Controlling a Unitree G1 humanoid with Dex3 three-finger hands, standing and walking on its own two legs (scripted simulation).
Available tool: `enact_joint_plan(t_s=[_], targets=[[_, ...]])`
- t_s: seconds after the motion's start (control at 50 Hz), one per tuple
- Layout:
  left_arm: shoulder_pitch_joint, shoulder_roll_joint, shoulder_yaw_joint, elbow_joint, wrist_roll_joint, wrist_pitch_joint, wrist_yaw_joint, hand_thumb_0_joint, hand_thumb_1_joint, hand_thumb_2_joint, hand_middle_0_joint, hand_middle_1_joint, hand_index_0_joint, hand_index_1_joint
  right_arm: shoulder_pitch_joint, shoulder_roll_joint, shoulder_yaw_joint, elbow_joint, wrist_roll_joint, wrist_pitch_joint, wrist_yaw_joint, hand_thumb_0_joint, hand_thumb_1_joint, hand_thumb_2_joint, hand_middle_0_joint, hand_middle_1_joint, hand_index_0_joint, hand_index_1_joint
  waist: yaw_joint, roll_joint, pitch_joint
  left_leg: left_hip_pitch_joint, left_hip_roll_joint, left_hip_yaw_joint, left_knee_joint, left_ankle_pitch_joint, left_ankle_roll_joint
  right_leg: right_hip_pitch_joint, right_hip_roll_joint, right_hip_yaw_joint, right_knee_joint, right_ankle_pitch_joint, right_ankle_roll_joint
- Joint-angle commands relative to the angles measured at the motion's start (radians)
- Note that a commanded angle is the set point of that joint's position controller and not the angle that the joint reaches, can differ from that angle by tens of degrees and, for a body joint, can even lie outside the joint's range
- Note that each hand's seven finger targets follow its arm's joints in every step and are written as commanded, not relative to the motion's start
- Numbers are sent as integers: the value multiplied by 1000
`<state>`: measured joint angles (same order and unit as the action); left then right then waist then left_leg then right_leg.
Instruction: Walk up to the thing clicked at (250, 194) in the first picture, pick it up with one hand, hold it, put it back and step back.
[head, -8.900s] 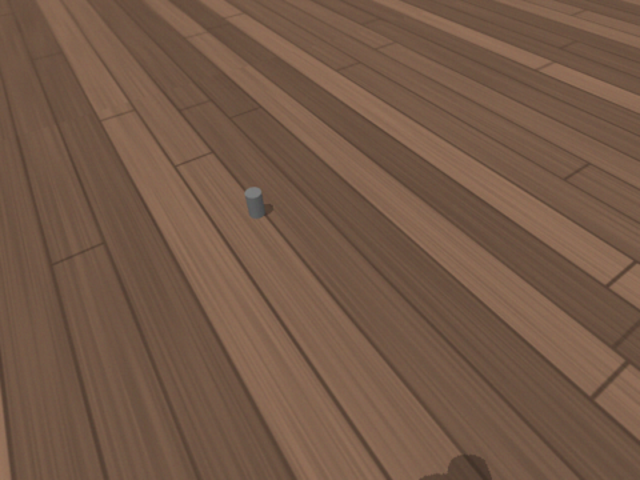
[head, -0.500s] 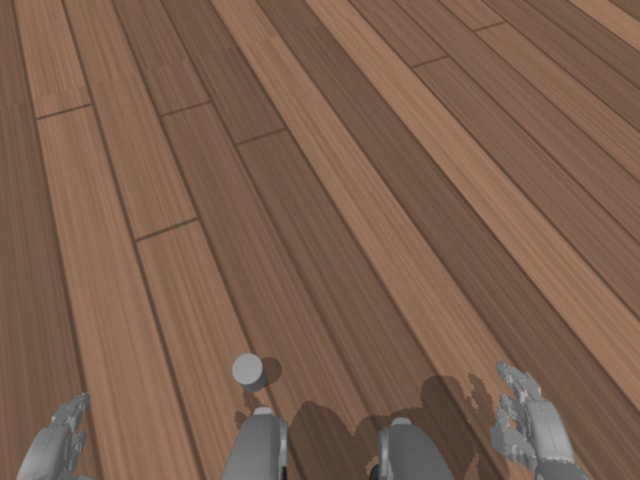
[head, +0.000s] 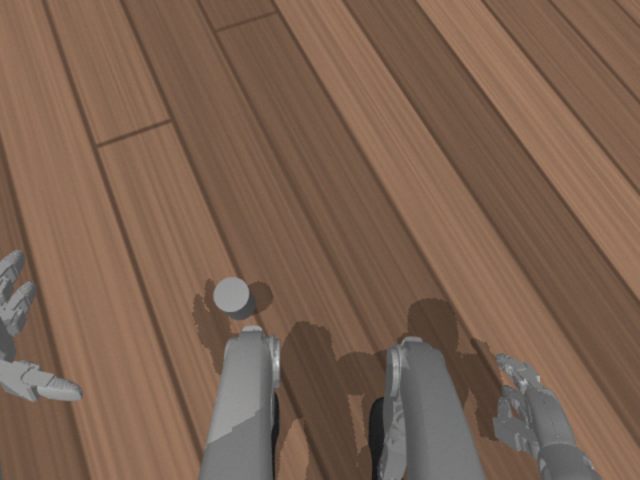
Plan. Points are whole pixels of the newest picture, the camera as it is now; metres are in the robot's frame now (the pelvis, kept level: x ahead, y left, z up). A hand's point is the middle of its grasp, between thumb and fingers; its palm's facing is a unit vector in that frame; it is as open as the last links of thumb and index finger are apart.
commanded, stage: go down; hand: left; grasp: from the side
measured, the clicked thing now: (236, 299) +0.39 +0.21 -0.46
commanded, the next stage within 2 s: approach in 1.62 s
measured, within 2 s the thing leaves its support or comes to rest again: neither
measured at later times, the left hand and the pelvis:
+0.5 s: hand (49, 314) +0.29 +0.38 -0.11, palm faces +0.16 -0.97 -0.20, open 16.8 cm; pelvis -0.02 +0.00 -0.08, yaw -2 degrees
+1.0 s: hand (53, 304) +0.31 +0.40 -0.13, palm faces +0.15 -0.97 -0.17, open 17.1 cm; pelvis -0.03 +0.00 -0.12, yaw -3 degrees
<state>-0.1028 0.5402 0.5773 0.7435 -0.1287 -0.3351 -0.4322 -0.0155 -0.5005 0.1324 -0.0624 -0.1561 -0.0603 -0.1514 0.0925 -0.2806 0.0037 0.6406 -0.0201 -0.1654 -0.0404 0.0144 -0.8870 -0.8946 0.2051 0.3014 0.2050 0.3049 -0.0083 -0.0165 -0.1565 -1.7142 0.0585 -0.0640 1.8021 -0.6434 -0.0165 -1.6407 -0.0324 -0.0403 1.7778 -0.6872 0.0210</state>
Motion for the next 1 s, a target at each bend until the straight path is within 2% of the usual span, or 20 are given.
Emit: enact_joint_plan(t_s=[0.0,0.12,0.14,0.16,0.18,0.24,0.28,0.34,0.38,0.46,0.52,0.56,0.58,0.62,0.7,0.74,0.78,0.82,0.92,0.98], targets=[[-120,348,129,-113,-43,-94,-44,0,-429,162,-41,-166,-47,-155,44,-207,-76,-90,0,-47,-22,0,-878,-895,200,300,200,300,23,106,-513,363,-24,-3,-184,142,35,170,37,14,-188,146,-48],[-180,432,179,-53,-61,-124,-104,0,-425,148,-40,-146,-44,-137,55,-227,-63,-66,-4,-49,-25,0,-879,-896,200,300,200,300,41,135,-537,314,-22,1,-123,129,33,120,41,9,-128,131,-53],[-163,436,189,-38,-63,-122,-112,0,-412,149,-41,-142,-43,-133,54,-227,-59,-64,-6,-51,-25,0,-882,-896,200,300,200,300,47,123,-555,310,-22,3,-108,154,34,132,42,7,-120,150,-52],[-183,439,185,-39,-65,-123,-120,0,-431,147,-41,-146,-45,-137,52,-231,-58,-58,-7,-51,-25,0,-881,-896,200,300,200,300,41,133,-538,296,-21,4,-101,141,34,113,43,5,-111,140,-53],[-189,463,204,-33,-66,-121,-122,0,-426,154,-43,-147,-43,-140,62,-231,-55,-54,-6,-51,-26,0,-884,-897,200,300,200,300,44,127,-545,275,-22,3,-95,145,34,123,44,1,-101,143,-53],[-180,471,215,-7,-71,-122,-139,0,-434,152,-44,-150,-46,-142,43,-241,-52,-52,-4,-48,-25,0,-885,-897,200,300,200,300,55,146,-532,266,-19,-9,-93,126,31,65,49,-22,-56,131,-59],[-204,475,219,-16,-78,-124,-152,0,-430,154,-42,-149,-44,-141,49,-249,-52,-44,-4,-47,-27,0,-888,-898,200,300,200,300,45,166,-534,275,-16,-13,-75,147,29,40,48,-26,-32,151,-59],[-242,506,234,-45,-85,-133,-168,0,-439,142,-43,-140,-44,-134,41,-257,-52,-43,-6,-49,-25,0,-893,-900,200,300,200,300,52,193,-542,275,-10,-24,-63,122,26,-12,50,-34,4,136,-60],[-263,513,240,-22,-90,-137,-177,0,-455,145,-42,-140,-43,-134,38,-261,-48,-37,-7,-48,-25,0,-892,-900,200,300,200,300,40,181,-506,238,-7,-29,-54,81,28,-31,51,-39,16,114,-58],[-296,545,255,-22,-99,-145,-200,0,-472,140,-40,-129,-39,-126,39,-268,-42,-29,-12,-50,-27,0,-900,-903,200,300,200,300,43,196,-537,227,-9,-23,-14,101,28,-49,51,-40,51,128,-59],[-317,547,257,3,-102,-144,-219,0,-488,141,-42,-137,-40,-135,47,-278,-43,-21,-17,-52,-28,0,-906,-905,199,300,200,300,31,193,-545,214,-9,-20,19,114,29,-66,51,-43,73,134,-60],[-324,584,277,15,-102,-144,-224,0,-504,136,-43,-130,-40,-130,47,-276,-38,-19,-20,-52,-26,0,-907,-905,199,300,200,300,44,180,-547,176,-11,-10,32,89,31,-52,53,-41,70,112,-59],[-321,576,273,26,-101,-143,-228,0,-498,138,-41,-126,-37,-126,40,-277,-35,-20,-21,-51,-28,0,-906,-905,199,300,200,300,42,180,-551,178,-13,-8,42,100,32,-56,54,-42,77,123,-59],[-351,595,273,28,-104,-142,-234,0,-483,142,-38,-125,-35,-125,42,-278,-34,-18,-23,-52,-26,0,-905,-905,200,300,200,300,34,162,-522,123,-14,1,54,52,35,-59,54,-38,71,77,-56],[-370,645,294,17,-107,-141,-242,0,-485,157,-34,-131,-30,-133,32,-282,-27,-21,-20,-54,-25,0,-903,-904,199,300,200,300,47,179,-533,104,-13,1,62,25,35,-79,58,-43,92,50,-58],[-365,617,281,37,-112,-136,-251,0,-486,153,-36,-130,-31,-131,38,-284,-27,-8,-22,-55,-28,0,-906,-906,199,300,200,300,37,175,-536,104,-15,7,85,57,35,-80,57,-40,100,76,-58],[-376,615,278,50,-116,-132,-257,0,-492,151,-35,-126,-29,-129,58,-280,-23,11,-23,-55,-25,0,-910,-907,199,300,199,300,33,152,-535,84,-15,8,106,79,36,-79,58,-41,109,88,-57],[-390,655,290,26,-112,-134,-258,0,-499,150,-36,-128,-31,-130,40,-285,-25,-4,-22,-56,-27,0,-907,-906,199,300,199,300,45,182,-524,86,-14,6,98,38,37,-107,59,-43,111,57,-59],[-389,617,275,40,-121,-126,-265,0,-512,143,-40,-133,-36,-133,56,-290,-25,11,-17,-57,-24,0,-911,-907,199,300,199,300,33,184,-509,85,-15,-8,95,22,35,-141,60,-59,137,56,-60],[-399,660,290,18,-122,-129,-266,0,-518,143,-37,-120,-30,-125,56,-293,-24,16,-16,-58,-24,0,-911,-908,199,300,199,300,47,201,-512,90,-12,-10,97,6,34,-159,61,-59,145,41,-61]])
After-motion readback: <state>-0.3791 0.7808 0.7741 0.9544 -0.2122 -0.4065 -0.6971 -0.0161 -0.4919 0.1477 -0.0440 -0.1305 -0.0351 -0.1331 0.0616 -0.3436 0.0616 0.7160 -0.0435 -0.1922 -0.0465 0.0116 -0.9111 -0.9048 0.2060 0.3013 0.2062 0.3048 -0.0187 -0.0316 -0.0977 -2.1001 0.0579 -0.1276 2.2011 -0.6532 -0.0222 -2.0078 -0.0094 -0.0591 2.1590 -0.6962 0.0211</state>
